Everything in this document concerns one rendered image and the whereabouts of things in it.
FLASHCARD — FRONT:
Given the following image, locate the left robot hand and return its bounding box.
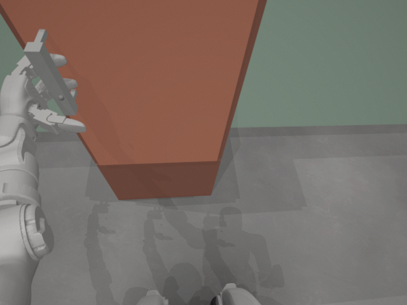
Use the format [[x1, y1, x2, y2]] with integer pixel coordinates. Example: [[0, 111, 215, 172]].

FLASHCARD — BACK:
[[0, 53, 86, 134]]

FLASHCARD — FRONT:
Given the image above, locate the robot shin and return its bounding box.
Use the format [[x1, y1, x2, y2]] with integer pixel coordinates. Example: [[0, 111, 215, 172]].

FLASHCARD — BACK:
[[146, 290, 160, 296], [221, 283, 236, 292]]

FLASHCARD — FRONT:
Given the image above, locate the cupboard door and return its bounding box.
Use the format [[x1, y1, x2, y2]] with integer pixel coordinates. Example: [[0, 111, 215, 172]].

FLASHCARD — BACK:
[[0, 0, 259, 165]]

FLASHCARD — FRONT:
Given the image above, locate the right robot shin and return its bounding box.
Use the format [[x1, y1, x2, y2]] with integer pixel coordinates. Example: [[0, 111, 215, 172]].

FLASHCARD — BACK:
[[221, 283, 236, 292]]

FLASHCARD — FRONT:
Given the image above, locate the left robot shin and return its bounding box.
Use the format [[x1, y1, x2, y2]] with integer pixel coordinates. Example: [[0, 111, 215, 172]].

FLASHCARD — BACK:
[[146, 290, 160, 296]]

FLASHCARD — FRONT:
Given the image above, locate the left robot forearm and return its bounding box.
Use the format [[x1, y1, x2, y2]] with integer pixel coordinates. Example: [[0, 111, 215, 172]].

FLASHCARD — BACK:
[[0, 115, 41, 210]]

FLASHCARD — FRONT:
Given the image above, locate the handle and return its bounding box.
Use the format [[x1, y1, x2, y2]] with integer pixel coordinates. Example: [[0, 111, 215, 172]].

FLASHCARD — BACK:
[[24, 29, 78, 116]]

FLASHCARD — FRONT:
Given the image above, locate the robot left upper arm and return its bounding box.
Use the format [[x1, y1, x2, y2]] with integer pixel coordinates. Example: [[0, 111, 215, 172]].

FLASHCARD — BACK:
[[0, 204, 54, 305]]

